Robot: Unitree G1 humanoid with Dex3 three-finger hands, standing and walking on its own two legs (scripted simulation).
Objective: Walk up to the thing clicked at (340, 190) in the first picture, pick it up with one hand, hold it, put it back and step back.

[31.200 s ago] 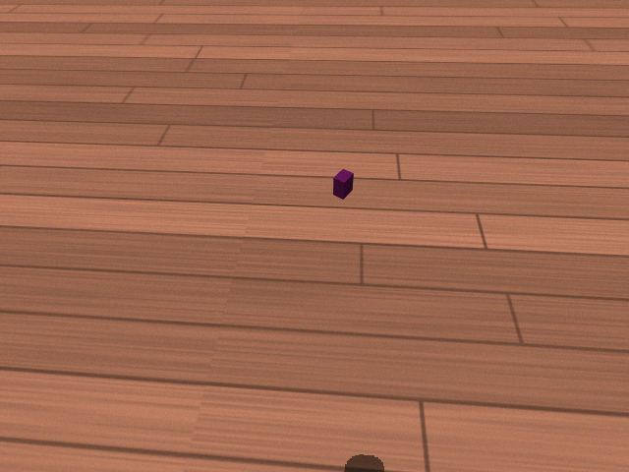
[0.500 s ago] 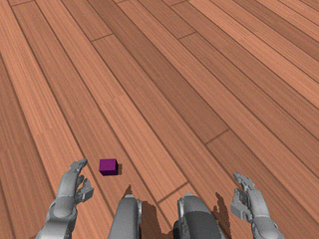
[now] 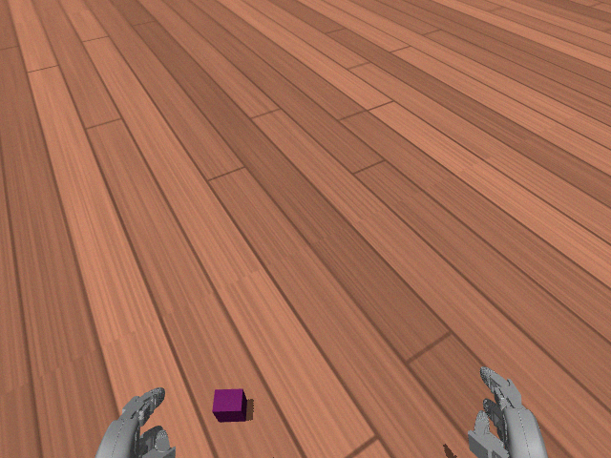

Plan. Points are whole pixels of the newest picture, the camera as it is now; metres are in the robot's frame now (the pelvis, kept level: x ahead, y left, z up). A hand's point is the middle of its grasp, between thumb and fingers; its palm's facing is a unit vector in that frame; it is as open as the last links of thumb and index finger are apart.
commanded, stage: home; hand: left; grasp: from above
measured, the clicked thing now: (230, 405) +0.40 +0.22 -0.67
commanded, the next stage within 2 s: stand in 1.90 s
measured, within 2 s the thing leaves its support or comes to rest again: neither
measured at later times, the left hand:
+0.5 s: hand out of the picture +0.15 +0.18 -0.05, palm faces +0.04 -0.98 -0.20, open 7.4 cm
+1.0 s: hand out of the picture +0.15 +0.18 -0.05, palm faces +0.03 -0.98 -0.20, open 7.4 cm
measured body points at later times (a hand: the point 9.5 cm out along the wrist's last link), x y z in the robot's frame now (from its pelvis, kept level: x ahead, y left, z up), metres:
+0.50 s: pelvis -0.01 +0.00 +0.00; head +0.00 +0.01 +0.45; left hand +0.15 +0.23 -0.03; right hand +0.15 -0.24 -0.06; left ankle +0.00 +0.11 -0.68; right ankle -0.01 -0.12 -0.68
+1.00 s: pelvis -0.01 +0.00 +0.00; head +0.00 +0.01 +0.45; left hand +0.15 +0.23 -0.03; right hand +0.15 -0.24 -0.06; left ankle +0.00 +0.11 -0.68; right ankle -0.01 -0.12 -0.68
